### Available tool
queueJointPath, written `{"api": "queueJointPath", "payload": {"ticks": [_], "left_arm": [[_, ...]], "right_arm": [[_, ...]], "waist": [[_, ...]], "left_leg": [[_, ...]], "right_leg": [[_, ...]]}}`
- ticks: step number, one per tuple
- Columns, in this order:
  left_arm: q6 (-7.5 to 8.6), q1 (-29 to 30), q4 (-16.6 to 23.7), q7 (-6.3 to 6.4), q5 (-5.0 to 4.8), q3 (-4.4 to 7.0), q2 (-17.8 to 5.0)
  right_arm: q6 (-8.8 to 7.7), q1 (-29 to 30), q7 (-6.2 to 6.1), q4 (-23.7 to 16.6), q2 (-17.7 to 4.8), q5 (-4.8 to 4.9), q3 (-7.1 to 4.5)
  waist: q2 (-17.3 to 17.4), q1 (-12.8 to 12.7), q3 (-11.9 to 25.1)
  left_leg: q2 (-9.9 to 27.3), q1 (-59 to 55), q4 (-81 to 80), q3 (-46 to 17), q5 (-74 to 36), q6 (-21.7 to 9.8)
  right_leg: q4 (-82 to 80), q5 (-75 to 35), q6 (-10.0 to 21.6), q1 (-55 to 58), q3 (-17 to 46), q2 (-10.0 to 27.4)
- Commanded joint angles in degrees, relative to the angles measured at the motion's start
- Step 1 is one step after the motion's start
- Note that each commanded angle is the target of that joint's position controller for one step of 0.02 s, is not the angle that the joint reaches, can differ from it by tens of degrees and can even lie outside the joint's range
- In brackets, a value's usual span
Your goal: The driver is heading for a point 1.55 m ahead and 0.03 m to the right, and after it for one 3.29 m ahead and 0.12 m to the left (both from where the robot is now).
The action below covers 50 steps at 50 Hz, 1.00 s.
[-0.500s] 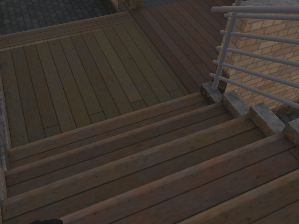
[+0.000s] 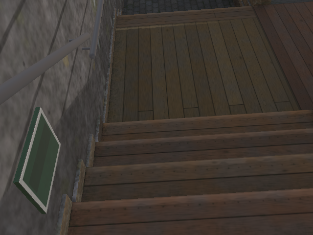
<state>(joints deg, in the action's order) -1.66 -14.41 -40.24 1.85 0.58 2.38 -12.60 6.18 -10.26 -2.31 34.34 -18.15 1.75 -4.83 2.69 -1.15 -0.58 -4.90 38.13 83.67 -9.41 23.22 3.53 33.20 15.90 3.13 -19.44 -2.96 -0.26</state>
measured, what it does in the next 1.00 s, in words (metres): goes down: left foot, then right foot 0.16 m lower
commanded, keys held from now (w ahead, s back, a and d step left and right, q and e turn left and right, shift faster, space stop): q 0.02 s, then w+q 0.26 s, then w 0.54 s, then w+e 0.18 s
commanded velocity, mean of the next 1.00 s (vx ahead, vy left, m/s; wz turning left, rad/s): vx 0.37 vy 0.00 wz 0.26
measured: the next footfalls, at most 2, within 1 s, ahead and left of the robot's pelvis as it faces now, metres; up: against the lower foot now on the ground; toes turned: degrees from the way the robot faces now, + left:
left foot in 0.30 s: +0.04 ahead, +0.14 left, +0.00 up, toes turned +12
right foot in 0.82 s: +0.35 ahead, +0.03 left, -0.16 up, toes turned +19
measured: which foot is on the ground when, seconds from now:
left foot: up 0.00-0.28, down 0.30-0.80, up 0.82-1.00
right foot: down 0.00-0.30, up 0.32-0.80, down 0.82-1.00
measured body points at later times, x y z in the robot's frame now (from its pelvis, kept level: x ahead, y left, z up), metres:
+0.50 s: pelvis +0.09 +0.07 -0.02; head +0.09 +0.11 +0.43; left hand +0.13 +0.37 -0.14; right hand +0.16 -0.18 -0.13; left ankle +0.00 +0.13 -0.73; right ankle +0.19 -0.09 -0.66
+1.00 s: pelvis +0.35 +0.08 -0.18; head +0.37 +0.10 +0.27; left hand +0.27 +0.31 -0.32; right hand +0.51 -0.14 -0.30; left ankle +0.34 +0.27 -0.78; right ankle +0.32 +0.02 -0.89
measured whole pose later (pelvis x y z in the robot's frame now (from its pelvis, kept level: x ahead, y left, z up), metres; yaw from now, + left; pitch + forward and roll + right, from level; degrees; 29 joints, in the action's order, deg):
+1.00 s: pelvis +0.35 +0.08 -0.18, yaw +13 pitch +2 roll -2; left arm 3.1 -25.7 -52.1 -1.1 0.2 2.3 -11.1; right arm -3.3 -12.5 -3.4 47.8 -12.1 -0.9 -2.3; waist 0.5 -0.4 -0.2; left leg 5.0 44.4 79.8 -8.1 17.2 1.6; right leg 35.6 22.2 7.1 -15.1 1.6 -10.1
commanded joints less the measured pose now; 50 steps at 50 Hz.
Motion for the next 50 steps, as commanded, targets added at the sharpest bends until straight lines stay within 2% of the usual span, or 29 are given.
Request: {"api": "queueJointPath", "payload": {"ticks": [1, 6, 8, 12, 14, 15, 16, 17, 18, 20, 21, 23, 24, 27, 29, 34, 35, 37, 38, 39, 40, 41, 42, 43, 44, 45, 47, 48, 50], "left_arm": [[0.43, 2.5, 4.2, 1.72, 0.23, 1.39, -7.5], [0.12, -3.2, 2.3, 1.28, -0.90, 2.66, -11.2], [0.43, -3.4, 2.3, 0.72, -1.23, 3.35, -13.0], [1.08, -0.9, 2.2, -0.79, -1.47, 3.38, -12.7], [1.21, 1.2, 2.4, -1.01, -1.40, 3.12, -11.8], [1.51, -0.4, 2.5, -1.00, -0.38, 2.21, -8.8], [3.28, 1.2, 5.8, -0.93, 1.77, 0.79, -3.9], [5.17, 0.1, 6.6, -1.25, -1.72, 2.40, -9.9], [6.81, 2.4, 6.9, -1.16, -4.03, 3.64, -12.8], [6.70, 0.6, 5.0, -0.20, -1.81, 4.22, -13.2], [6.33, -0.5, 3.9, -1.09, -0.66, 4.33, -12.6], [5.61, -2.9, 1.9, -2.74, 1.29, 3.14, -8.6], [5.75, -1.4, 2.2, -3.81, 0.13, 3.63, -10.1], [5.45, 10.0, 6.0, -4.99, 1.95, 1.79, -5.8], [5.43, 12.6, 7.1, -5.55, 2.09, 0.98, -3.6], [5.49, 12.7, 7.0, -6.92, 1.53, 1.82, -4.9], [5.49, 14.5, 7.7, -6.93, 0.98, 1.24, -4.6], [6.00, 16.2, 7.3, -6.48, 0.29, 1.21, -4.0], [6.41, 10.1, 5.5, -6.28, 0.70, 1.83, -5.1], [6.21, -4.8, 0.9, -5.92, 0.36, 3.43, -7.2], [6.39, -20.7, -4.3, -5.06, 1.14, 4.54, -8.8], [5.76, -27.2, -8.2, -3.97, -0.91, 3.74, -7.1], [5.80, -24.0, -7.4, -3.69, 2.03, 1.50, -6.5], [5.73, -20.7, -5.4, -3.88, 2.31, 1.51, -5.7], [5.72, -16.2, -4.2, -4.33, 0.89, 2.06, -6.4], [5.59, -10.2, -3.6, -4.68, -0.33, 2.86, -8.9], [7.02, -3.0, -3.2, -3.97, 0.25, 2.06, -7.4], [6.83, -2.2, -3.6, -2.75, -0.58, 1.70, -6.8], [6.71, -3.8, -5.6, -0.98, -1.10, 1.70, -7.4]], "right_arm": [[-0.70, 0.5, 0.26, -3.6, -2.5, -0.18, -0.46], [-1.68, 2.9, 2.15, -5.5, 1.4, 0.29, 1.96], [-2.45, 2.9, 2.80, -5.7, 0.5, 0.51, 1.82], [-3.31, -1.2, 3.49, -3.8, -0.3, -0.12, 1.33], [-3.81, -8.9, 3.25, -0.3, 0.0, 0.79, 0.65], [-4.53, -18.1, 2.65, 3.4, -1.9, 0.63, -0.43], [-6.34, -20.7, 2.12, 3.2, -8.0, 0.02, -0.85], [-7.28, -23.5, 3.63, 3.7, -7.7, 1.06, -1.19], [-8.34, -21.9, 4.08, 5.3, -7.1, 0.51, -1.37], [-9.13, -14.2, 4.13, 5.9, -3.1, 0.13, 0.19], [-9.34, -10.5, 3.53, 5.2, -3.0, -2.40, 0.27], [-8.93, -12.8, 1.41, 8.7, -2.6, -2.34, 0.33], [-9.20, -15.5, 0.35, 10.8, -1.9, -1.65, 0.82], [-9.80, -19.6, -1.86, 13.8, 0.8, -0.52, 1.82], [-9.20, -20.6, -2.69, 14.6, 0.2, -0.69, 2.19], [-8.86, -22.2, -1.67, 16.3, -2.0, -0.67, 1.65], [-8.34, -21.6, -1.38, 15.4, -1.4, -0.30, 1.87], [-7.46, -21.7, -1.21, 16.8, -1.7, 0.01, 1.30], [-7.22, -18.9, -0.99, 17.0, -1.4, 0.10, 1.40], [-7.67, -13.5, -0.13, 17.1, -3.3, -0.32, 0.87], [-8.99, -10.1, 1.02, 17.1, -2.2, -0.83, 1.23], [-10.55, -12.1, 0.92, 18.0, 2.2, -2.36, 1.34], [-11.66, -22.4, 1.37, 17.9, 5.0, -1.55, 2.63], [-12.87, -23.3, 2.12, 17.2, 1.6, -0.75, 2.26], [-12.67, -18.8, 1.73, 16.1, -1.9, -1.25, 1.28], [-11.89, -16.6, 0.37, 14.9, -1.9, -1.93, 0.88], [-10.09, -11.9, -1.19, 13.4, -3.5, -1.59, 0.04], [-9.16, -6.9, -2.11, 11.1, -3.1, -2.12, 0.34], [-10.02, -2.5, -1.90, 8.2, 1.1, -4.35, 1.77]], "waist": [[-7.9, 0.7, 2.9], [-10.5, -1.9, 4.1], [-11.6, -2.2, 2.7], [-15.2, -0.7, -0.2], [-10.0, 3.6, -0.1], [-0.6, 6.4, 1.4], [19.0, 3.9, -1.0], [14.1, 6.5, 3.6], [6.9, 5.2, -4.0], [-0.7, 1.4, -6.0], [-1.8, 0.3, -2.8], [0.9, -0.2, 1.4], [-0.2, -0.4, 2.9], [3.0, 3.0, -0.2], [3.5, 3.7, -0.5], [4.4, 3.1, -2.7], [2.3, 4.1, -5.1], [4.1, 4.5, -5.4], [4.8, 1.3, -3.8], [7.4, -6.8, 0.6], [-0.8, -15.3, 3.4], [-13.5, -15.1, -0.1], [-22.6, -5.4, 5.7], [-18.6, -4.2, 12.5], [-7.6, -2.5, 10.0], [0.1, 1.1, 7.7], [0.5, 5.3, 0.2], [2.0, 5.9, -3.9], [-2.6, 5.1, -2.9]], "left_leg": [[2.6, 5.1, 0.0, 3.5, -6.7, 1.0], [6.5, 2.6, -19.1, 8.1, -4.0, 0.2], [6.5, -0.6, -23.8, 10.6, 0.9, -1.3], [5.1, -12.6, -36.1, 15.1, 7.5, -4.6], [0.8, -26.1, -48.3, 18.7, 1.0, -6.7], [3.1, -37.1, -52.4, 9.2, 1.9, -8.9], [18.6, -41.2, -57.8, -21.9, -12.0, -13.1], [24.8, -41.4, -69.9, -37.0, 10.7, -23.4], [24.9, -37.6, -69.0, -37.2, 14.7, -26.4], [21.6, -30.7, -63.4, -24.8, 5.1, -22.3], [18.6, -28.9, -58.8, -19.5, -1.8, -20.4], [16.3, -29.5, -54.9, -12.0, -25.4, -17.2], [14.0, -29.7, -51.3, -8.5, -18.6, -14.4], [10.0, -22.6, -48.5, -2.1, -14.2, -11.3], [9.0, -17.6, -46.7, -1.6, -12.5, -10.9], [12.2, -15.0, -38.2, -7.2, -15.4, -13.8], [10.7, -18.0, -37.7, -6.0, -18.7, -13.7], [11.4, -20.6, -32.3, -7.8, -26.2, -14.1], [10.4, -18.8, -25.9, -5.5, -35.3, -13.4], [10.1, -15.2, -14.4, -4.7, -44.5, -12.7], [5.5, -4.4, 5.6, 0.2, -46.8, -10.2], [-4.2, 7.7, 35.9, 2.5, 18.6, -6.7], [-2.0, 21.4, 42.9, -4.2, 27.9, -6.5], [0.8, 23.3, 35.5, -6.5, 19.9, -5.2], [4.4, 24.0, 26.2, -1.2, 12.4, -4.1], [6.5, 21.9, 23.4, 1.7, 7.9, -3.9], [10.8, 17.2, 8.1, -1.2, -5.6, -3.1], [12.1, 13.8, -4.5, -0.6, -11.5, -1.0], [12.7, 5.6, -22.0, 1.2, -13.3, -0.2]], "right_leg": [[-12.0, -9.5, 10.9, 6.2, 11.8, 12.6], [-14.9, 16.2, 10.1, 6.1, 11.5, 16.0], [-16.0, 20.1, 9.7, 3.5, 11.3, 17.8], [-13.9, 18.5, 7.4, -2.8, 6.9, 18.1], [-2.4, 17.0, 4.2, -9.0, 1.3, 15.1], [17.5, 14.2, -0.2, -17.2, -3.2, 10.1], [45.7, 22.0, -4.8, -35.7, -1.8, 3.9], [43.6, 19.0, -4.2, -40.1, 8.5, 0.9], [44.0, 16.1, -3.6, -44.5, 9.8, 2.6], [39.8, 4.7, -3.8, -41.1, 10.9, 6.5], [35.3, -4.4, -3.4, -36.4, 12.0, 7.2], [35.8, -13.5, -3.3, -32.8, 8.4, 5.7], [28.9, -25.0, -2.1, -31.8, 11.7, 6.3], [11.7, -44.6, -2.7, -27.2, 7.2, 2.4], [7.0, -51.0, -2.2, -20.0, 6.1, -0.1], [14.9, -44.9, -0.8, -16.7, 7.4, -0.8], [8.1, -37.9, -1.0, -19.4, 4.9, -1.5], [7.5, -28.6, -1.2, -16.3, 3.5, -2.0], [4.8, -23.9, -0.5, -7.7, 1.5, -3.0], [1.4, -25.1, 2.5, 7.8, 2.1, -1.2], [-7.4, -39.2, 5.4, 27.8, -0.1, -0.7], [-16.0, -53.0, 10.0, 35.7, 13.9, 10.1], [9.5, -88.1, 12.1, 45.9, 18.5, 15.2], [7.0, -86.8, 16.3, 47.0, 24.1, 18.7], [0.7, -65.8, 17.7, 40.0, 24.9, 16.3], [-3.5, -45.6, 19.3, 29.7, 29.8, 17.1], [-9.0, -31.7, 18.9, 9.6, 38.3, 16.6], [-10.5, -34.3, 15.9, 0.9, 33.3, 12.3], [-10.2, -37.3, 13.0, -1.4, 29.1, 6.9]]}}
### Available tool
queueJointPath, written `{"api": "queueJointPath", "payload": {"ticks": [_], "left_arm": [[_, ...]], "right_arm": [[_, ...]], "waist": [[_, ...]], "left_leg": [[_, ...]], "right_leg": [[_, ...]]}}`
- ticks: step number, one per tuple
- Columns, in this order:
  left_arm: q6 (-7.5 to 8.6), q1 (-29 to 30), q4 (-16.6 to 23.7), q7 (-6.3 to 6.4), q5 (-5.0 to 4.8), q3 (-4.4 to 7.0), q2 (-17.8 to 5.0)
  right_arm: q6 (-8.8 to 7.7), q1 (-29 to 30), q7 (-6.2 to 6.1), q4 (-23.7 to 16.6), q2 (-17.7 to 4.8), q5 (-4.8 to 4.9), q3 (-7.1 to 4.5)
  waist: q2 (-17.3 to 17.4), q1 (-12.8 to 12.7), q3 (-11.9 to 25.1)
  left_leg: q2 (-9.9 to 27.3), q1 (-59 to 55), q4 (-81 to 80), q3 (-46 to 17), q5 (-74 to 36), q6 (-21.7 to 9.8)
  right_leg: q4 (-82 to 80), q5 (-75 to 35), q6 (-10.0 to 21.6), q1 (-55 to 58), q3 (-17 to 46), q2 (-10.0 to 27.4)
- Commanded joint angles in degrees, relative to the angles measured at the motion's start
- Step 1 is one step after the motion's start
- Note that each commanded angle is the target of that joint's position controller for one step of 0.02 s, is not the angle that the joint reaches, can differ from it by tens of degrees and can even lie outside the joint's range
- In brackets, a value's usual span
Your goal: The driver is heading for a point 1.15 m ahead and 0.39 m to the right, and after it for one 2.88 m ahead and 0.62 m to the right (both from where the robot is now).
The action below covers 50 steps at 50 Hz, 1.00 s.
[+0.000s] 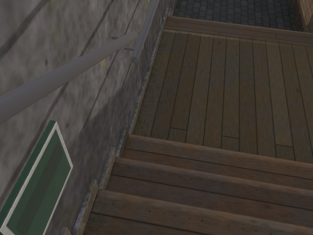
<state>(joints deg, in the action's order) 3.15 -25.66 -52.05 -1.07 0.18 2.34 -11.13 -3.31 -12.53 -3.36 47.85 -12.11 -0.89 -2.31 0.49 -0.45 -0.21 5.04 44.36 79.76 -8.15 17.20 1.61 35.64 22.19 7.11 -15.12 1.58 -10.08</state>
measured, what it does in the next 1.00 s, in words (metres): goes down, turning right: left foot 0.16 m lower, then right foot 0.16 m lower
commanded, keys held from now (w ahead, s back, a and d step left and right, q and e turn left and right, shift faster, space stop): w+e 1.00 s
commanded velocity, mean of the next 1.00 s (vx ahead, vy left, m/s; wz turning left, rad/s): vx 0.50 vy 0.00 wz -0.52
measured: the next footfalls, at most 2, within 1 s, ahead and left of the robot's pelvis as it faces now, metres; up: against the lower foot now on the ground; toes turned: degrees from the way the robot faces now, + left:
left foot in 0.32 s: +0.33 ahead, +0.11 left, -0.16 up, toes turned -16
right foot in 0.90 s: +0.57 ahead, -0.27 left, -0.33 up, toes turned -31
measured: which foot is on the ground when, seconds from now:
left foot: up 0.00-0.30, down 0.32-0.90, up 0.92-1.00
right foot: down 0.00-0.34, up 0.36-0.88, down 0.90-1.00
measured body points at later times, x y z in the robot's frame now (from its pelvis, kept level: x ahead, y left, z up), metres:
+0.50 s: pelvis +0.28 +0.03 -0.15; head +0.28 +0.05 +0.30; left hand +0.39 +0.26 -0.30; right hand +0.19 -0.21 -0.28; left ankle +0.29 +0.12 -0.88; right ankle +0.22 -0.11 -0.70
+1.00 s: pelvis +0.51 -0.15 -0.33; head +0.54 -0.16 +0.12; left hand +0.78 -0.06 -0.45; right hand +0.33 -0.33 -0.46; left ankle +0.44 +0.09 -0.78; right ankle +0.54 -0.25 -1.05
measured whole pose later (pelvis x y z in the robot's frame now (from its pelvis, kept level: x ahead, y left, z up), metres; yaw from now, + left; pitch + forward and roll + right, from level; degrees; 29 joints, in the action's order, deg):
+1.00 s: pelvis +0.51 -0.15 -0.33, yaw -35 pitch +2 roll +0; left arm 0.2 -6.6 -43.9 -2.5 -1.7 2.3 -12.6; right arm -4.7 -25.0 -2.1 52.6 -12.0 1.9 -2.5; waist -1.0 4.5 -2.3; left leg 5.6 23.8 106.4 -3.4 43.9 2.1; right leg 36.0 9.9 6.1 -27.4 0.9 -6.1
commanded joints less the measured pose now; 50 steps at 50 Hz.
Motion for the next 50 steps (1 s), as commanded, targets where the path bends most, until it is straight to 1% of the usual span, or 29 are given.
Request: {"api": "queueJointPath", "payload": {"ticks": [1, 3, 5, 6, 8, 12, 13, 15, 16, 17, 18, 19, 20, 21, 22, 24, 25, 27, 30, 31, 36, 39, 42, 45, 46, 47, 48, 49, 50], "left_arm": [[1.53, 6.4, 5.1, 2.56, -0.88, 1.95, -9.4], [1.71, 0.4, 2.8, 3.43, -1.13, 2.31, -8.7], [1.43, -6.2, 1.5, 4.78, -3.72, 1.73, -4.0], [0.95, -7.4, 1.6, 4.24, -1.98, 1.24, -3.5], [0.05, -7.2, 1.2, 3.31, -2.37, 1.79, -5.9], [0.37, -5.3, 0.7, 2.94, -2.98, 1.72, -4.8], [-0.87, -4.1, 0.2, 3.55, -2.12, 1.58, -3.4], [-1.57, -1.6, 0.4, 3.37, -1.42, 1.42, -4.8], [-0.97, -2.5, -0.2, 2.20, -1.53, 1.04, -3.0], [-0.32, -12.5, -2.6, 1.32, -3.41, 0.51, 1.0], [-0.09, -17.6, -1.3, 2.42, -4.89, 0.73, -1.5], [0.05, -14.9, 0.5, 2.92, -4.86, 0.73, -4.0], [-1.09, -6.7, 4.4, 3.29, -5.61, 1.45, -5.7], [-2.74, 2.2, 6.6, 3.92, -4.92, 2.01, -6.6], [-3.87, 6.5, 8.6, 4.32, -4.97, 2.01, -6.3], [-2.92, -0.6, 7.3, 3.86, -3.14, 2.34, -4.8], [-2.61, 0.9, 7.6, 3.52, -3.35, 2.87, -5.0], [-2.85, 6.8, 11.6, 2.27, -2.62, 1.66, 0.3], [-4.14, 7.2, 13.8, 1.44, -3.06, 2.18, -2.3], [-3.85, 9.1, 14.2, 0.27, -3.34, 3.02, -5.0], [-3.17, 17.5, 15.2, -3.44, -0.88, 1.29, -2.7], [-3.07, 31.8, 20.6, -3.96, -2.67, -0.95, 0.1], [-2.74, 33.9, 22.1, -3.54, -2.93, -1.04, -0.1], [-2.74, 5.4, 11.3, -0.84, -3.69, 3.83, -9.8], [-2.98, -4.2, 7.4, -0.55, -1.62, 4.66, -15.6], [-2.14, -5.0, 5.9, -1.36, 0.05, 3.74, -17.5], [-3.00, -8.9, 5.3, -1.55, -1.69, 4.51, -15.9], [-3.34, -7.3, 4.4, -0.81, -2.47, 3.92, -14.1], [-3.57, 3.5, 6.9, -0.47, -1.49, 3.09, -11.3]], "right_arm": [[-0.66, 0.0, -0.20, -5.4, -2.8, -1.76, -0.01], [-2.21, -0.2, 1.72, -4.1, -8.3, -0.47, -1.61], [-4.01, 11.3, 3.25, -7.4, -7.8, -0.11, -0.91], [-4.47, 11.7, 3.85, -7.2, -5.7, -1.25, -0.26], [-4.35, 13.8, 4.70, -9.6, -2.6, -1.50, 0.41], [-3.49, 12.5, 2.84, -12.9, -6.2, -0.11, -1.16], [-3.18, 8.3, 2.04, -11.5, -7.7, 1.83, -2.02], [-3.41, -6.2, 2.15, -7.3, -9.7, 0.79, -3.51], [-2.91, -17.9, 2.91, -2.7, -10.6, 0.24, -4.18], [-2.27, -25.4, 3.57, 0.4, -10.3, -1.20, -3.53], [-1.43, -27.8, 4.53, 1.7, -11.5, -0.31, -3.28], [-0.03, -26.8, 4.78, 1.6, -12.8, 0.08, -3.64], [0.51, -22.4, 4.63, 2.3, -11.7, 1.94, -3.48], [0.32, -15.6, 3.88, 1.5, -8.0, 0.58, -2.43], [-0.75, -10.2, 3.52, 0.8, -7.8, -0.40, -1.64], [-3.61, -6.1, 2.43, 2.2, -4.9, 2.21, -1.04], [-4.36, -6.6, 2.01, 2.7, -2.8, 1.93, -0.38], [-2.69, -11.2, 0.14, 5.6, -5.6, 0.05, -1.26], [-1.79, -10.5, 0.25, 3.1, -9.4, 1.13, -2.73], [-1.52, -12.4, -0.75, 4.0, -6.2, 2.62, -1.96], [-2.02, -18.6, -0.28, 4.7, -2.5, 1.29, -0.66], [0.03, -23.6, -1.26, 4.1, -3.8, 1.06, -1.43], [0.75, -22.6, 0.01, 4.0, -8.2, 2.69, -3.33], [-0.08, -15.9, 1.45, 4.1, -11.5, 1.90, -4.10], [-1.32, -16.6, 1.13, 4.3, -7.0, 0.63, -3.37], [-3.27, -29.4, 2.40, 4.9, -0.7, 1.10, -0.15], [-4.66, -22.9, 2.49, 0.4, -5.3, 2.86, -0.50], [-3.97, -13.8, 1.73, -3.4, -6.6, 4.35, -0.85], [-2.96, -5.9, -0.64, -4.6, -6.5, 3.81, -1.08]], "waist": [[-3.4, 4.1, -1.2], [-3.1, 1.4, 2.1], [-1.6, -2.6, -0.5], [0.3, -3.4, -1.2], [-2.6, -5.5, -1.9], [-5.4, -5.2, -6.0], [-5.1, -2.7, -3.8], [-3.8, 4.0, 0.4], [-1.3, 7.8, 4.9], [10.8, 7.4, 10.1], [19.7, 5.0, 13.4], [18.8, 5.0, 13.8], [9.9, 3.4, 6.4], [-0.1, 2.3, 0.1], [-2.8, 0.8, -5.7], [1.2, -3.9, -8.4], [2.5, -4.1, -7.9], [7.0, -1.7, -4.4], [4.4, -3.1, -1.5], [2.2, -2.4, -2.5], [1.3, 3.0, -6.3], [0.0, 11.8, -11.1], [4.3, 12.9, -12.6], [5.0, -4.6, 1.3], [-8.6, -6.6, 7.0], [-16.1, -2.4, 23.7], [-14.3, -7.8, 32.0], [-7.3, -7.1, 26.2], [4.4, -4.2, 12.5]], "left_leg": [[2.5, -4.4, -21.8, 0.9, -9.7, 1.7], [2.3, 0.7, -27.1, -2.1, -30.7, -0.3], [0.4, 4.8, -43.5, -1.5, -39.3, -1.9], [-1.6, -3.2, -48.0, 0.6, -45.4, -2.7], [-4.8, -17.0, -52.9, 3.9, -49.9, -3.1], [-3.0, -20.9, -60.1, -1.3, -39.6, -1.9], [-0.7, -22.4, -62.7, -3.4, -40.1, -1.4], [-0.2, -35.5, -67.1, 0.5, -41.9, -2.1], [3.0, -55.1, -56.5, 1.2, -47.7, -3.8], [12.1, -71.7, -40.7, -4.7, -62.1, -10.0], [19.6, -73.9, -40.7, -16.8, -55.6, -16.2], [22.2, -70.8, -46.3, -22.0, -36.0, -21.2], [21.0, -60.2, -58.8, -25.4, -2.6, -22.1], [19.4, -47.7, -65.0, -25.6, 14.5, -21.2], [19.0, -34.7, -65.9, -24.4, 10.3, -19.9], [9.7, -24.4, -61.0, -9.6, -7.6, -7.2], [6.6, -19.3, -60.8, -2.2, -16.6, -5.5], [7.0, -23.9, -57.7, -0.1, -35.4, -6.1], [9.0, -29.2, -53.6, 0.6, -37.6, -5.6], [6.8, -30.6, -50.0, 2.2, -21.2, -5.2], [7.4, -29.7, -41.1, 8.8, -6.2, -5.9], [7.2, -33.9, -36.2, 10.3, -4.4, -5.4], [9.3, -31.1, -30.9, 10.9, -14.4, -6.9], [7.8, -23.9, -2.9, 12.2, -34.7, -5.7], [-1.1, -7.1, 30.3, 15.5, 17.4, -0.7], [-0.8, 6.8, 44.2, 4.1, 38.8, 0.8], [-0.6, 11.1, 39.3, 0.7, 35.7, 1.6], [0.3, 13.2, 28.7, 1.9, 24.4, 0.7], [0.2, 13.6, 25.9, 4.7, 15.2, 0.0]], "right_leg": [[-12.3, -46.0, 8.1, -5.0, 21.6, 14.8], [-5.7, -37.2, 7.2, 6.4, 20.5, 12.0], [-0.6, -25.8, 4.9, 11.5, 20.9, 10.0], [1.6, -22.8, 3.1, 3.9, 19.4, 8.6], [2.9, -19.2, 2.6, -6.1, 17.5, 7.2], [10.0, -16.8, 4.3, 0.4, 24.9, 5.3], [17.3, -14.7, 4.0, 4.8, 26.5, 5.4], [33.2, -20.2, 2.1, 4.1, 22.1, 3.6], [47.7, -9.3, -0.3, -10.0, 18.0, 1.3], [69.9, 29.1, -3.0, -27.3, 15.6, -4.8], [82.5, 32.2, -4.7, -37.7, 15.9, -2.2], [88.6, 30.6, -6.5, -43.5, 12.6, 1.1], [79.5, 17.7, -6.7, -47.9, 5.6, 5.5], [78.1, 8.9, -4.9, -46.7, 5.0, 9.0], [74.7, 3.6, -4.1, -42.1, 6.1, 11.2], [51.6, -15.0, -3.2, -34.2, 14.1, 14.4], [38.7, -21.0, -4.4, -27.9, 13.3, 14.3], [30.9, -27.4, -6.1, -28.1, 10.0, 13.1], [31.6, -31.0, -4.6, -31.7, 9.8, 12.0], [23.4, -41.7, -3.7, -33.4, 14.6, 12.7], [12.1, -58.1, -2.4, -30.7, 10.2, 10.8], [-3.8, -54.2, -5.1, -31.7, 2.9, 10.9], [-9.0, -41.9, -4.4, -20.3, -3.3, 10.3], [-11.0, -38.8, 2.1, 15.2, -3.7, 7.6], [-2.4, -64.8, 6.7, 34.4, 5.5, 16.5], [13.2, -70.7, 14.5, 53.2, 16.7, 25.3], [2.9, -41.4, 20.1, 54.1, 27.2, 27.8], [-11.3, -9.3, 17.8, 42.2, 35.1, 27.9], [-20.2, 3.1, 14.8, 25.3, 38.4, 27.1]]}}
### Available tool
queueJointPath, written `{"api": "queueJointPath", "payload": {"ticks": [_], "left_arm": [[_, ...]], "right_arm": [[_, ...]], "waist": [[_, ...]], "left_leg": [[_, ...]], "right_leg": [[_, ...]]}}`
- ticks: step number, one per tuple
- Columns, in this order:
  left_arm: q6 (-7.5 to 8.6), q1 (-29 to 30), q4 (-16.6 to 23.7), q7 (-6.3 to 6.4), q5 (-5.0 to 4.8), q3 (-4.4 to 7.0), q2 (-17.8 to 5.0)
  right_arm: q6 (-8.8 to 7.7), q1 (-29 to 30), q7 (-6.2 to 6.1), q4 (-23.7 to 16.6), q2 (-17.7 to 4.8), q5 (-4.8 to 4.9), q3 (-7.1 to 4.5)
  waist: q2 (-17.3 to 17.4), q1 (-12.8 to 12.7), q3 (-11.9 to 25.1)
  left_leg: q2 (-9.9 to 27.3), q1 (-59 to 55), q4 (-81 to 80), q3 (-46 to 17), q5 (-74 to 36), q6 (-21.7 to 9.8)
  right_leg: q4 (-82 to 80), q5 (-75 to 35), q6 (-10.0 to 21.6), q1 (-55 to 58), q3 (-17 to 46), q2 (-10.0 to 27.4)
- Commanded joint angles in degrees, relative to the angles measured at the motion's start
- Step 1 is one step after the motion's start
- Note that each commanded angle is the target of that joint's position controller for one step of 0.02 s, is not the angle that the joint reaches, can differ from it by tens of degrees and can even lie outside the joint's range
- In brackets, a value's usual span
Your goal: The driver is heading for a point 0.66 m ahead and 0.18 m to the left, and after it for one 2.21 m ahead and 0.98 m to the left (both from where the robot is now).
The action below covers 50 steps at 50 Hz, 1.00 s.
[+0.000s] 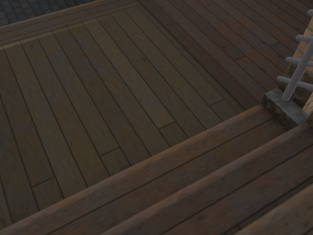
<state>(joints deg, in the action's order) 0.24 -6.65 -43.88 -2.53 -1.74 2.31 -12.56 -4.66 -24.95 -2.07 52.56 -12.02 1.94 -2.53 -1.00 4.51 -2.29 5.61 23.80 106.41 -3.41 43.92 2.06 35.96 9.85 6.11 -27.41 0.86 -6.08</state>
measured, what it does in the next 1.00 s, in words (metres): goes down, turning left: left foot 0.16 m lower, then right foot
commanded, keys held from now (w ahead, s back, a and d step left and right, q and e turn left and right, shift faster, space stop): w+e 0.10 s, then w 0.08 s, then w+q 0.82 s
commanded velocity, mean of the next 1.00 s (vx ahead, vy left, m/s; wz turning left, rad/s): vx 0.50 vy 0.00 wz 0.15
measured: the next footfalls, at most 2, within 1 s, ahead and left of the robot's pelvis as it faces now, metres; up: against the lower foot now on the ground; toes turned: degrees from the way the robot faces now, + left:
left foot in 0.46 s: +0.39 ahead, +0.17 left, -0.16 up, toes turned -7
right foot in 0.84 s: +0.60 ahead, -0.03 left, -0.16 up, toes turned +16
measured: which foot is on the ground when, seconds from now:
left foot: up 0.00-0.44, down 0.46-0.84, up 0.86-1.00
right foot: down 0.00-0.48, up 0.50-0.82, down 0.84-1.00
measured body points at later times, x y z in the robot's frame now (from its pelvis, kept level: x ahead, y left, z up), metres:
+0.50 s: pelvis +0.29 +0.07 -0.13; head +0.30 +0.08 +0.31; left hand +0.31 +0.31 -0.28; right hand +0.40 -0.19 -0.24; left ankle +0.35 +0.17 -0.88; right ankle +0.11 -0.06 -0.67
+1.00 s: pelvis +0.55 +0.09 -0.17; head +0.55 +0.09 +0.28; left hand +0.54 +0.35 -0.30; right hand +0.76 -0.13 -0.26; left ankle +0.50 +0.22 -0.79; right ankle +0.57 -0.04 -0.88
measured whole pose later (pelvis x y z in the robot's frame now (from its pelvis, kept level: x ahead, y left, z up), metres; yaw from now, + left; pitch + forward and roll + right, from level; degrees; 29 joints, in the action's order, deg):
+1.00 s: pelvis +0.55 +0.09 -0.17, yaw +16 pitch +3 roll -1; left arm 4.9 -20.0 -46.9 -1.3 -0.4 3.4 -12.7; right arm -0.1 -13.6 -1.8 38.3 -15.0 1.7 -4.2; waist 1.1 -1.1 4.2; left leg -5.1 37.9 76.8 -9.2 19.3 -3.4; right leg 44.3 25.0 0.3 -21.9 -0.2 -0.7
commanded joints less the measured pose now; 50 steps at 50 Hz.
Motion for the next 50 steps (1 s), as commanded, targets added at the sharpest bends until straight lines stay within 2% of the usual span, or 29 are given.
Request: {"api": "queueJointPath", "payload": {"ticks": [1, 3, 5, 7, 9, 10, 12, 20, 22, 23, 24, 25, 26, 27, 28, 29, 30, 32, 34, 36, 37, 39, 40, 42, 43, 44, 45, 47, 50], "left_arm": [[0.90, -8.8, 0.9, 0.94, 2.26, 2.53, -8.9], [2.76, -4.4, 2.4, 1.71, 1.39, 1.69, -4.8], [2.71, -6.3, 2.2, 4.05, 1.31, 2.05, -5.4], [1.48, -9.2, 0.5, 4.98, 3.81, 2.72, -7.1], [2.52, -16.6, -2.4, 5.64, 0.51, 2.67, -4.8], [2.57, -17.2, -3.1, 6.10, -0.26, 2.06, -3.1], [2.68, -16.3, -4.0, 6.67, 0.09, 1.16, -1.3], [2.07, -19.8, -5.0, 7.23, 1.18, 1.36, -5.1], [1.69, -18.2, -5.6, 6.97, 1.02, 1.17, -5.2], [2.43, -15.1, -6.4, 5.87, 0.69, 0.63, -4.9], [3.67, -14.0, -5.9, 4.43, 0.48, 1.01, -4.2], [5.39, -19.8, -4.9, 2.61, 1.49, 0.12, -0.9], [6.43, -22.5, -2.6, 1.51, 0.81, -0.04, -4.0], [6.90, -13.0, 2.9, 2.22, -2.11, -0.15, -4.6], [5.09, -1.5, 4.7, 4.44, -1.61, 0.20, -4.1], [4.34, 0.8, 7.5, 5.73, -1.85, -0.70, -1.6], [3.91, -0.8, 7.8, 6.22, -0.86, -1.02, -2.2], [3.89, -4.5, 6.4, 6.17, 0.73, -0.26, -2.1], [5.24, 6.4, 10.0, 5.38, 4.79, -0.70, -1.9], [5.20, 5.2, 10.7, 4.13, 2.39, -1.01, 2.3], [4.76, -4.2, 6.7, 3.46, 1.47, 0.07, -1.1], [3.69, -5.8, 7.5, 3.77, 1.92, 1.22, -3.0], [3.86, -7.1, 8.0, 3.71, 1.79, 1.49, -3.6], [5.38, -25.6, 2.8, 3.01, 3.12, 2.76, -6.2], [5.81, -27.2, 0.8, 2.22, 2.11, 2.74, -7.8], [6.00, -20.6, 1.5, 1.39, 1.21, 2.71, -8.2], [6.09, -16.2, 2.4, 0.94, -0.61, 2.39, -5.2], [5.96, -12.6, 1.8, 0.23, -0.16, 1.97, -3.6], [5.58, -10.5, -0.2, 1.86, 2.35, 2.20, -6.6]], "right_arm": [[-0.19, 5.7, -3.04, -9.2, -5.5, 0.62, -0.54], [1.28, 5.6, -3.07, -8.2, -5.9, -2.71, -1.53], [0.58, 9.4, -2.39, -11.3, -5.5, -4.98, -2.11], [-0.13, 0.9, 0.09, -7.2, -4.3, -3.70, -1.76], [-0.20, 9.0, 1.22, -9.6, -5.5, -2.53, -2.26], [0.25, 11.4, 1.65, -10.8, -4.9, -3.29, -1.82], [0.27, 14.8, 2.34, -12.3, -3.7, -3.45, -1.37], [0.30, 17.9, 4.71, -14.0, -3.2, 0.47, -0.87], [-0.08, 10.3, 5.32, -10.5, -3.4, -0.40, -1.51], [1.29, -3.0, 5.49, -5.8, -4.5, -1.49, -2.52], [1.79, -15.0, 5.27, -1.3, -6.3, -2.27, -3.17], [2.13, -19.5, 6.43, 0.5, -6.6, -1.67, -1.78], [3.03, -16.3, 7.04, -0.7, -6.5, 0.37, -1.89], [3.51, -13.0, 5.57, -1.9, -13.7, 0.66, -4.04], [4.37, -7.9, 3.76, -3.6, -5.7, -1.18, -1.87], [3.86, -4.7, 2.73, -3.8, -8.4, -2.82, -1.70], [2.27, -0.4, 2.27, -6.3, -7.8, -4.82, -0.99], [0.51, 1.6, 1.69, -6.5, -3.2, -3.07, 0.14], [0.67, -0.2, -0.99, -6.9, -3.5, -0.80, -0.19], [2.24, -2.3, -1.61, -5.6, -6.1, -1.94, -1.01], [2.32, 0.6, -0.93, -6.2, -8.4, -3.10, -1.66], [2.59, 5.9, 0.36, -10.8, -5.0, 0.77, -1.47], [2.71, 7.0, 0.92, -11.9, -3.9, 0.86, -1.18], [2.02, 13.7, 1.02, -14.2, -3.8, -0.04, -1.48], [1.74, 3.8, 0.50, -14.4, 3.0, -0.38, -0.74], [1.62, -7.9, 0.71, -14.0, 3.0, 0.44, -0.17], [2.00, -3.8, 0.14, -12.8, -1.0, 0.99, -1.19], [3.88, 5.5, -1.02, -15.4, -5.5, 0.36, -2.12], [5.42, 7.2, 1.43, -17.3, -3.7, -1.08, -1.34]], "waist": [[6.9, -4.5, 9.3], [6.5, -0.7, 1.2], [-0.1, -0.8, 3.4], [-4.1, 1.6, 10.3], [-3.8, -2.9, 7.9], [-1.6, -2.7, 5.8], [-3.4, -2.9, 3.8], [-3.0, -8.4, -3.0], [0.3, -4.9, -1.6], [1.0, 1.6, 2.0], [9.7, 6.5, 5.6], [23.5, 2.5, 12.1], [24.3, 0.0, 16.7], [22.4, 1.7, 13.7], [2.5, 2.6, 7.0], [4.7, 0.0, 4.5], [-2.1, -3.4, 2.5], [-0.3, -8.2, 0.0], [1.8, -4.1, -1.9], [10.5, -5.0, 5.1], [11.7, -8.1, 9.6], [5.6, -10.1, 8.3], [5.2, -11.7, 8.3], [2.7, -22.2, 10.3], [-13.9, -13.9, 11.2], [-24.1, -4.4, 11.1], [-13.7, -4.5, 3.5], [3.2, -4.7, -0.2], [-0.2, -2.1, -0.7]], "left_leg": [[1.0, 31.2, -9.9, -2.8, -21.8, -0.9], [2.5, 22.0, -28.4, -5.5, -29.1, 0.3], [0.5, 11.9, -44.0, -2.0, -31.7, 2.9], [-2.3, 3.3, -41.9, 0.4, -47.2, 2.5], [-1.9, 13.8, -49.6, -5.0, -56.6, 0.4], [-2.1, 13.9, -59.5, -5.0, -62.3, -1.1], [-3.1, 5.6, -68.7, -4.2, -72.1, -2.1], [-0.4, 12.3, -80.0, -8.5, -54.6, -3.8], [-2.8, -0.4, -84.9, -2.5, -51.7, -6.7], [-4.8, -17.3, -81.5, 3.2, -55.0, -7.8], [-1.6, -34.0, -77.1, -2.4, -63.9, -11.6], [4.7, -48.2, -64.2, -11.5, -79.1, -17.4], [7.8, -48.4, -70.3, -24.7, -70.5, -22.2], [13.1, -47.1, -81.7, -38.5, -45.8, -27.6], [11.4, -37.2, -87.7, -38.0, -33.0, -23.2], [14.1, -29.0, -88.1, -44.1, -35.0, -24.9], [13.3, -20.4, -85.2, -41.9, -34.5, -23.7], [3.6, -9.4, -82.5, -27.8, -40.3, -17.1], [-4.8, 2.5, -85.4, -16.3, -49.7, -14.2], [-4.6, 7.4, -86.3, -15.8, -63.5, -14.7], [-3.0, 6.6, -83.1, -15.2, -67.0, -14.6], [-4.9, 1.8, -76.9, -18.2, -68.5, -13.8], [-5.8, -0.2, -71.9, -19.0, -72.1, -12.5], [-10.8, 6.4, -45.5, -17.5, -68.2, -9.1], [-20.6, 14.9, -26.2, -16.0, -13.2, -6.8], [-16.8, 22.9, -21.6, -16.6, -6.1, -7.4], [-13.3, 27.2, -19.6, -14.7, -11.5, -5.8], [-8.1, 28.3, -24.1, -11.4, -19.9, -5.5], [-4.4, 22.1, -30.8, -8.8, -34.0, -5.4]], "right_leg": [[-20.2, 18.3, 15.4, 24.3, 41.2, 25.0], [-15.8, -0.4, 11.7, 4.7, 28.1, 17.9], [-14.1, -17.2, 11.4, -0.3, 20.3, 11.6], [-7.8, -30.2, 11.3, 0.0, 16.0, 11.0], [-5.2, -16.6, 10.2, 8.6, 19.8, 11.3], [-4.1, -7.4, 8.7, 6.8, 17.0, 9.2], [-0.6, 3.9, 6.8, 1.2, 15.4, 7.3], [16.8, 3.4, 9.2, 13.2, 25.4, 13.3], [25.7, -4.4, 6.5, 8.8, 19.6, 11.3], [36.3, -9.9, 5.4, -0.5, 14.0, 10.4], [59.3, -5.8, 1.4, -13.9, 7.0, 4.5], [87.9, 38.4, -3.9, -30.4, 0.5, -0.7], [93.5, 37.0, -6.1, -34.9, 2.0, 1.1], [86.2, 29.9, -7.1, -44.4, 1.3, 1.9], [81.0, 24.1, -6.4, -44.7, 1.0, 4.4], [80.9, 22.0, -6.9, -41.8, 2.7, 5.1], [72.4, 17.2, -5.6, -37.7, 7.1, 8.6], [51.0, 5.0, -3.5, -31.7, 7.9, 11.4], [16.7, -15.8, -6.8, -14.5, 1.1, 8.0], [13.5, -21.8, -9.6, 6.3, -1.6, 1.8], [22.2, -26.4, -9.1, 12.2, -0.5, 2.3], [16.3, -15.2, -7.6, 12.8, 0.6, 2.1], [12.5, -10.5, -6.6, 16.1, 0.0, 1.0], [1.6, -11.1, -2.0, 31.9, 2.0, 4.9], [-0.7, -28.5, 7.2, 36.0, 19.7, 18.7], [-9.3, -23.7, 13.4, 33.5, 39.9, 28.5], [-8.7, -18.6, 13.0, 26.6, 38.2, 28.0], [-8.4, -3.2, 10.2, 13.6, 30.4, 26.0], [-8.5, 5.2, 7.7, 2.3, 22.9, 23.3]]}}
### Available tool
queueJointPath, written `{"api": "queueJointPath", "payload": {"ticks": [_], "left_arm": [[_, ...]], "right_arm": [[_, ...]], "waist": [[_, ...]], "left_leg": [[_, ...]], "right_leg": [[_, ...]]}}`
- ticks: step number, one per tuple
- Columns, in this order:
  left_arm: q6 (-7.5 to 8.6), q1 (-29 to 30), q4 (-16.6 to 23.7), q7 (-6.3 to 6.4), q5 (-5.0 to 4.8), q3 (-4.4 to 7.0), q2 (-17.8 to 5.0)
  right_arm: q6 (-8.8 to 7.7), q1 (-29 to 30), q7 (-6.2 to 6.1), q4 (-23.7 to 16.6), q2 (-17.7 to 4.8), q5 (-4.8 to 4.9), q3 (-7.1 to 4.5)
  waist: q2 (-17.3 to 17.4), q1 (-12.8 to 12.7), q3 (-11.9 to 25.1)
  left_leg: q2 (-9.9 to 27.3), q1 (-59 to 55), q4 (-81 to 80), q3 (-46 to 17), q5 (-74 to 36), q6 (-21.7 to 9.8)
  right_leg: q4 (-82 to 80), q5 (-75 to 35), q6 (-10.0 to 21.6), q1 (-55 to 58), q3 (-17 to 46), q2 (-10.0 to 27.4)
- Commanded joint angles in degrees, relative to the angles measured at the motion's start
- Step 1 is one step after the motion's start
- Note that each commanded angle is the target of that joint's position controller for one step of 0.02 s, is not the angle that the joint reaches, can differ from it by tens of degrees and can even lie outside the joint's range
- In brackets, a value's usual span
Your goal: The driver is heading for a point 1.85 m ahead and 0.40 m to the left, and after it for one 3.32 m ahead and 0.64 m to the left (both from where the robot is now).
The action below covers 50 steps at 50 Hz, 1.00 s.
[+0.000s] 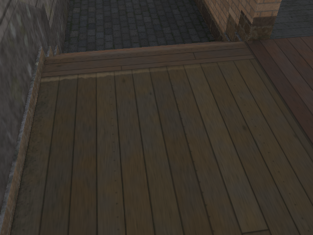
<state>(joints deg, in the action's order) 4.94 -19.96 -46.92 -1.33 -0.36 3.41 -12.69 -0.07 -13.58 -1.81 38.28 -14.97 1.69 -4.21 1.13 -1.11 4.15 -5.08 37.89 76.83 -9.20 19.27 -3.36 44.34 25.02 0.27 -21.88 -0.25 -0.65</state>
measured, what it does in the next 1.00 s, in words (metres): goes down, turning left: left foot 0.16 m lower, then right foot 0.16 m lower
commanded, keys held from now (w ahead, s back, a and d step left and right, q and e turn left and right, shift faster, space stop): w+q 0.68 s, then w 0.32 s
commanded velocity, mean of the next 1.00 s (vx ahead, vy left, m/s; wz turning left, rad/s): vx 0.50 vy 0.00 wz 0.50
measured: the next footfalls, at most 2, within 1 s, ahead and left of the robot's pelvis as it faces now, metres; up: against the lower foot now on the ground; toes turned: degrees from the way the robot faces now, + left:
left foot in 0.26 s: +0.23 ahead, +0.15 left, -0.16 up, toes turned +8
right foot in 0.76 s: +0.62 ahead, +0.05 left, -0.33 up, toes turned +33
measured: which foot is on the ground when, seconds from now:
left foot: up 0.00-0.24, down 0.26-0.78, up 0.80-1.00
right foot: down 0.00-0.26, up 0.28-0.74, down 0.76-1.00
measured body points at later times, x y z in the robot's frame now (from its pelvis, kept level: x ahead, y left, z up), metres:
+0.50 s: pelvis +0.25 +0.09 -0.16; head +0.27 +0.11 +0.29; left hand +0.33 +0.38 -0.26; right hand +0.38 -0.13 -0.28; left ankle +0.19 +0.15 -0.87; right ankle +0.39 -0.07 -0.79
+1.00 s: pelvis +0.57 +0.11 -0.29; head +0.60 +0.11 +0.15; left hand +0.44 +0.31 -0.43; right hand +0.78 -0.05 -0.43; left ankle +0.57 +0.29 -0.93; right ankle +0.58 +0.03 -1.03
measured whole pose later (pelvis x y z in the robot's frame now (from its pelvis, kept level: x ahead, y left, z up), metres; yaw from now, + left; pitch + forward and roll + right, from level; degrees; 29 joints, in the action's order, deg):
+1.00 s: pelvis +0.57 +0.11 -0.29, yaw +29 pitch +2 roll +0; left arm 5.0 -25.6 -53.1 -0.8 0.9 2.1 -9.9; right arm -3.1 -13.9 -2.1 44.9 -12.3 -0.3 -2.2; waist 2.6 0.0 -0.3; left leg 1.9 45.3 70.0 -4.5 9.0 -0.3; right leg 24.7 14.9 4.3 -11.7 2.6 -5.6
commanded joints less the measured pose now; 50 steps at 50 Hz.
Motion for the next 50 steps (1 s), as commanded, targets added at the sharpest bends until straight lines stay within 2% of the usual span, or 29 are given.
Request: {"api": "queueJointPath", "payload": {"ticks": [1, 4, 7, 10, 12, 13, 14, 15, 16, 18, 19, 21, 22, 24, 25, 28, 30, 34, 36, 38, 39, 40, 41, 42, 43, 44, 46, 48, 50], "left_arm": [[1.39, 3.7, 3.4, 1.75, 0.61, 1.22, -5.7], [1.04, 1.9, 2.1, 3.18, 0.29, 0.70, -6.5], [-0.60, -2.3, -0.1, 3.95, 0.03, 0.85, -7.5], [-1.34, -4.9, -0.5, 3.36, -0.62, 0.70, -6.4], [-1.83, -4.0, -1.6, 2.67, 0.13, 1.21, -8.5], [-1.69, -3.2, -1.9, 2.89, -0.65, 1.19, -8.1], [-0.42, -6.1, -1.2, 2.85, 1.29, 1.31, -5.4], [1.47, -11.1, 2.3, 1.90, 1.67, 0.10, -5.1], [2.64, -9.0, 4.3, 1.41, 1.04, 0.68, -9.4], [3.00, -1.6, 8.2, 2.65, -2.46, 0.94, -8.9], [1.97, 2.8, 8.3, 3.74, -1.89, 1.62, -10.2], [-0.44, 5.5, 9.2, 4.34, 1.72, 1.35, -6.8], [-0.81, 5.9, 9.7, 4.20, 2.87, 1.20, -5.9], [-0.11, 3.5, 8.0, 2.81, 2.21, 1.30, -6.4], [1.06, 8.5, 8.8, 1.74, 0.99, 2.47, -9.8], [2.43, 20.6, 12.8, -0.47, 3.74, 0.28, -3.1], [2.07, 21.9, 14.4, -1.04, 2.14, 0.18, -2.1], [1.90, 23.1, 16.6, -1.47, -0.19, 0.61, -4.0], [1.89, 20.5, 14.9, -1.43, -0.39, 0.88, -4.3], [2.33, 6.0, 9.5, -1.13, 0.13, 2.61, -6.3], [1.75, -9.7, 4.6, -1.17, -0.55, 3.09, -7.5], [2.06, -16.6, 1.4, -1.72, 0.07, 2.73, -8.2], [1.10, -16.3, 1.0, -1.86, -0.98, 3.36, -10.4], [0.37, -12.9, 1.2, -1.68, -1.62, 4.41, -14.1], [-0.34, -7.2, 2.5, -1.00, -0.09, 2.98, -7.4], [-0.06, -1.6, 2.5, -0.43, 1.51, 2.38, -8.7], [1.92, 2.5, 1.6, -0.18, 1.29, -0.09, -2.8], [2.10, 3.9, 1.0, 0.66, 1.63, 0.04, -5.4], [1.66, -1.5, -1.8, 1.82, 0.90, -0.01, -5.8]], "right_arm": [[0.56, -0.4, 1.88, -4.1, -3.3, 0.19, -0.74], [0.10, 5.5, 4.43, -6.4, -1.0, -1.79, 0.33], [-0.40, 9.2, 5.87, -6.7, 0.3, 0.49, 0.49], [0.10, 9.9, 5.68, -6.4, -0.1, 0.71, 0.58], [0.65, -2.1, 5.27, -1.9, -1.9, -0.43, -1.01], [0.33, -11.4, 4.67, 1.7, -4.2, -0.84, -2.45], [-1.01, -17.3, 4.80, 4.5, -8.9, -1.89, -3.39], [-1.64, -16.7, 4.50, 3.4, -11.7, -1.70, -2.95], [-1.50, -15.9, 4.67, 2.0, -10.7, 0.10, -2.87], [-2.37, -9.7, 3.97, 1.6, -12.4, -1.87, -3.07], [-3.11, -5.1, 3.99, -0.2, -8.3, -1.81, -2.01], [-3.52, 0.7, 2.74, -0.7, -5.3, -0.61, -0.30], [-3.36, 0.5, 2.05, -0.6, -5.4, -0.74, -0.48], [-3.51, -3.5, 0.47, 1.2, -6.9, -2.16, -1.27], [-4.34, -8.3, -0.22, 3.4, -5.6, -1.19, -1.11], [-3.52, -12.2, -2.32, 5.3, -2.4, 0.90, 0.43], [-2.61, -10.0, -2.46, 5.6, -4.5, 0.66, 0.24], [-1.20, -12.2, -3.00, 7.0, -1.6, 0.81, 0.93], [-0.53, -13.4, -3.89, 8.0, -2.4, 0.99, 0.40], [-0.37, -13.9, -2.54, 9.4, -2.0, -0.33, 0.64], [-1.34, -13.8, -0.92, 10.6, 1.1, -0.98, 1.26], [-2.34, -23.1, 0.46, 12.1, 3.5, 0.60, 1.90], [-3.42, -25.5, 0.45, 11.2, 1.7, 1.45, 2.63], [-4.26, -22.2, 0.06, 7.6, -2.1, 2.19, 2.29], [-3.56, -10.3, -1.14, 6.2, -4.8, 1.15, 1.38], [-3.14, -6.5, -1.87, 4.1, -4.5, 1.84, 1.39], [-3.13, -1.9, -1.54, 3.9, -4.0, -0.18, 0.87], [-4.21, 1.1, -0.44, 1.8, -2.2, -3.02, 0.72], [-4.75, 4.6, 0.50, 0.4, 1.4, -3.28, 1.61]], "waist": [[-3.1, 3.7, -7.7], [-5.1, 1.6, -5.8], [-7.2, -0.9, -3.7], [-6.6, -3.2, -6.1], [-7.1, 3.0, -3.3], [-4.8, 7.5, -2.9], [12.1, 8.4, -1.7], [20.0, 4.4, 5.7], [14.6, 6.2, 12.2], [4.6, 2.3, 11.9], [-0.7, 0.9, 5.1], [-3.4, -2.7, -3.8], [-2.8, -3.1, -2.2], [1.5, -2.5, 1.3], [1.8, -0.3, -1.4], [-1.2, 4.0, -3.7], [3.1, 3.8, -4.6], [3.6, 5.1, -8.1], [3.2, 5.8, -7.8], [-0.9, 0.5, -2.5], [-4.7, -5.5, 2.9], [-15.9, -3.3, 9.0], [-22.1, -2.9, 12.5], [-21.4, -1.9, 13.5], [-2.0, -2.9, 6.3], [-5.9, 0.1, 1.7], [-4.0, 3.4, -6.5], [-5.6, 3.8, -7.2], [-8.8, 1.8, -3.1]], "left_leg": [[7.0, 11.5, -7.4, -6.0, -18.0, -0.1], [4.3, -1.7, -29.8, 3.0, -39.6, 0.4], [2.6, -15.9, -37.4, 7.3, -45.8, 1.0], [5.1, -13.6, -46.8, 8.1, -44.2, 0.1], [3.4, -27.0, -45.3, 13.1, -39.9, -1.9], [5.2, -33.4, -58.6, 9.2, -34.3, -5.5], [10.6, -52.3, -50.4, 1.7, -59.3, -10.0], [15.3, -64.3, -35.2, -5.9, -70.5, -12.3], [17.7, -64.8, -38.2, -11.3, -62.3, -16.4], [24.3, -51.1, -49.2, -31.8, -16.6, -21.1], [24.5, -43.3, -51.0, -38.0, -14.8, -20.8], [19.9, -24.0, -51.9, -29.1, -24.5, -19.2], [18.7, -22.3, -51.0, -26.8, -28.6, -18.9], [14.0, -19.4, -48.2, -19.5, -34.3, -16.1], [11.3, -24.8, -44.7, -17.7, -25.9, -13.9], [3.3, -11.9, -42.8, -12.2, -4.4, -10.4], [2.1, -6.5, -42.5, -12.9, 0.1, -9.7], [3.0, -21.5, -31.2, -19.0, 2.9, -8.3], [2.2, -30.2, -22.9, -19.1, -0.4, -7.3], [-1.1, -22.0, -5.5, -12.2, -1.7, -4.5], [-3.8, -4.5, 12.2, -9.0, 18.3, -2.4], [-7.7, 16.3, 33.6, -8.7, 32.8, -0.3], [-3.8, 25.4, 42.7, -7.2, 28.7, 1.1], [-0.9, 29.4, 45.2, -3.0, 22.8, 2.1], [3.0, 28.3, 33.6, 0.9, 9.8, 0.7], [4.4, 24.8, 31.2, 1.1, 5.1, 1.2], [8.1, 18.6, 14.2, -4.1, -3.7, 0.2], [8.2, 4.4, -11.1, 4.5, -13.6, 3.0], [7.8, -2.0, -23.2, 5.8, -20.2, 5.4]], "right_leg": [[-13.7, -1.4, 9.9, -1.9, 19.2, 14.6], [-10.8, -0.3, 7.2, -9.7, 5.9, 9.4], [-5.0, 1.5, 5.2, -11.9, 0.6, 9.5], [4.3, 1.9, 3.3, -2.1, 0.4, 12.4], [17.9, -10.9, 2.7, -2.6, -1.1, 13.6], [32.7, -19.4, 1.3, -2.0, -3.1, 10.7], [64.2, 14.9, -1.4, -22.8, -6.6, 3.9], [69.7, 17.2, -1.6, -37.6, 1.1, 6.2], [67.7, 13.1, -1.2, -40.0, 4.3, 6.4], [50.0, -5.0, -0.6, -42.6, 9.7, 6.9], [47.8, -6.1, -1.1, -42.6, 10.4, 7.4], [29.5, -6.0, -5.1, -33.8, 10.9, 8.0], [25.9, -6.6, -6.1, -30.9, 10.6, 7.9], [22.8, -23.3, -5.4, -22.9, 8.6, 6.1], [14.7, -32.8, -4.0, -30.4, 11.5, 6.6], [-7.5, -55.4, -1.1, -13.2, 6.5, 0.7], [-10.9, -56.0, -0.9, -3.3, 5.1, -1.3], [-22.3, -49.2, -1.4, -7.4, 11.9, 2.8], [-30.8, -51.7, -0.7, -6.6, 13.2, 5.6], [-30.4, -54.2, -0.1, 15.8, 8.3, 5.9], [-20.4, -64.2, 1.9, 37.4, 12.7, 11.7], [-3.2, -71.0, 4.6, 57.5, 15.9, 16.2], [-3.9, -64.8, 7.0, 58.8, 22.7, 19.5], [-12.6, -37.5, 14.8, 53.2, 32.6, 24.7], [-24.0, -8.2, 13.1, 38.9, 31.5, 20.6], [-27.7, -5.3, 16.5, 27.3, 37.8, 23.8], [-27.1, -18.7, 11.5, 11.3, 29.2, 18.0], [-30.9, -33.6, 8.7, -0.4, 13.7, 7.4], [-29.9, -46.6, 8.4, 3.7, 11.6, 7.2]]}}
Velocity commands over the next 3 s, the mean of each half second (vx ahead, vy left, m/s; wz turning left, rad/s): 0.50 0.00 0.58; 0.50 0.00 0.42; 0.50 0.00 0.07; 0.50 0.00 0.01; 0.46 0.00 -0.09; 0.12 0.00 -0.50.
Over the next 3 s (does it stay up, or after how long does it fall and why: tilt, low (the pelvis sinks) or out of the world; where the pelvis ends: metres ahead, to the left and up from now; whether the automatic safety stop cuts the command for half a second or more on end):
stays up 1.39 0.36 -0.30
